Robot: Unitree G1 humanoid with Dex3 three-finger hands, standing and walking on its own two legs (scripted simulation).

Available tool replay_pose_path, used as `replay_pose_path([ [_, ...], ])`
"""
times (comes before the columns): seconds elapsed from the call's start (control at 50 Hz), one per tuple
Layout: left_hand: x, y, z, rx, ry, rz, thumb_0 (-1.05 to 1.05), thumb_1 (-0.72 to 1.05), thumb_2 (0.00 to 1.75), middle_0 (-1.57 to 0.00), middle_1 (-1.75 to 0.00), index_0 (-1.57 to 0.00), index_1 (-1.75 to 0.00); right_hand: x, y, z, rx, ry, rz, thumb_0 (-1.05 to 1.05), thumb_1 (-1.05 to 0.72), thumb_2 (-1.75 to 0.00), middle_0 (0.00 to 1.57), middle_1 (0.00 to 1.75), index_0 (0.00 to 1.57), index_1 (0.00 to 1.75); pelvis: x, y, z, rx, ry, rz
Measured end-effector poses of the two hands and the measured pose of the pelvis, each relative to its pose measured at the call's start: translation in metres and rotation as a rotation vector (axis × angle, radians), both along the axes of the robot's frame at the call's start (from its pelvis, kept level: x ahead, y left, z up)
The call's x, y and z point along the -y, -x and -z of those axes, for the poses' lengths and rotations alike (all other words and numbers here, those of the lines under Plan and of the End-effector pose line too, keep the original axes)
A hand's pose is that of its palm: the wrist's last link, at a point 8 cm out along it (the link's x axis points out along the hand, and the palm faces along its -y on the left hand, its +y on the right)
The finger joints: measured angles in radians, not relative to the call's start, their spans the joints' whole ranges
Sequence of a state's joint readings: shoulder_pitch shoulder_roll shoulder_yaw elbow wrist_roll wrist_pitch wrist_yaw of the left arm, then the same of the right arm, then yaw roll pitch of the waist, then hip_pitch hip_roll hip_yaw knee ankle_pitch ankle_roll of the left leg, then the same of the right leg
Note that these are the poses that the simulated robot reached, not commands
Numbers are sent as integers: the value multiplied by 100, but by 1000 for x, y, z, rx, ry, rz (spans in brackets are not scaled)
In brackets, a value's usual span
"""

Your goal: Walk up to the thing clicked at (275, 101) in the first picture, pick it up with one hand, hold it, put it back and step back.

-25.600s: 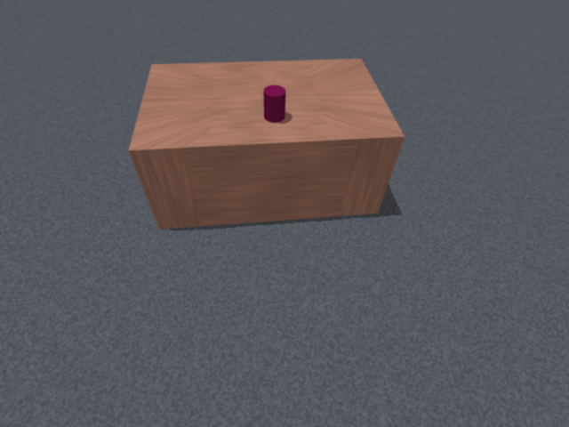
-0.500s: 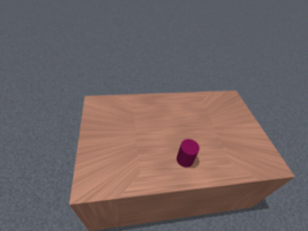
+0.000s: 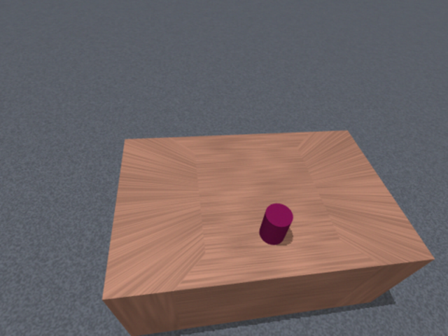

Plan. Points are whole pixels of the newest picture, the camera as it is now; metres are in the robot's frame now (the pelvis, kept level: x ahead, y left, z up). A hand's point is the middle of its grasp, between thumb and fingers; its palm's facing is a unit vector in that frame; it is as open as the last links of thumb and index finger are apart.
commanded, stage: stand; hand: right
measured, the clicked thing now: (275, 224) +0.50 -0.20 -0.27
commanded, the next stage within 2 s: none
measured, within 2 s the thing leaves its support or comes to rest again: neither
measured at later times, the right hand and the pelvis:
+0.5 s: hand out of the picture +0.08 -0.26 -0.15, palm faces +0.00 +0.93 -0.37, open 7.4 cm; pelvis +0.01 +0.00 +0.00, yaw +1 degrees
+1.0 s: hand out of the picture +0.09 -0.26 -0.15, palm faces -0.01 +0.93 -0.36, open 7.4 cm; pelvis +0.01 -0.01 +0.00, yaw +1 degrees
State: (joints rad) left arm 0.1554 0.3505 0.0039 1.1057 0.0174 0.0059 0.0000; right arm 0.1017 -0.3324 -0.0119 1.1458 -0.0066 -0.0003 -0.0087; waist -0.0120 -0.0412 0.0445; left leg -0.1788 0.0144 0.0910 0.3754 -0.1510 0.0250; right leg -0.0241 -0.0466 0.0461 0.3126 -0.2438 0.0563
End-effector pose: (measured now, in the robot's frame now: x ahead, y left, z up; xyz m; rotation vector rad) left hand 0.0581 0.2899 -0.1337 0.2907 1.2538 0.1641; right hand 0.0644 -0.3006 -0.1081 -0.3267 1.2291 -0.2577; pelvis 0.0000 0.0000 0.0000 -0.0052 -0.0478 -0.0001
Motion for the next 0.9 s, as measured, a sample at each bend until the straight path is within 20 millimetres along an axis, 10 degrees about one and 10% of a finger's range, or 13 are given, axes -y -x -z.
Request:
replay_pose_path([
  [0.28, -1, -6, -2, 4, -6, -5, 0, 91, 90, -20, -30, -20, -30, 0, -7, 2, -2, -7, -4, 0, -82, -89, 21, 30, 21, 30, 1, -5, 0, -3, -1, -5],
  [0.9, 3, -6, -5, 6, -12, -21, 0, 91, 90, -20, -30, -20, -30, 3, -18, 4, 0, -18, -24, 0, -90, -90, 21, 30, 21, 30, 7, -10, -1, -6, -1, -19],
])
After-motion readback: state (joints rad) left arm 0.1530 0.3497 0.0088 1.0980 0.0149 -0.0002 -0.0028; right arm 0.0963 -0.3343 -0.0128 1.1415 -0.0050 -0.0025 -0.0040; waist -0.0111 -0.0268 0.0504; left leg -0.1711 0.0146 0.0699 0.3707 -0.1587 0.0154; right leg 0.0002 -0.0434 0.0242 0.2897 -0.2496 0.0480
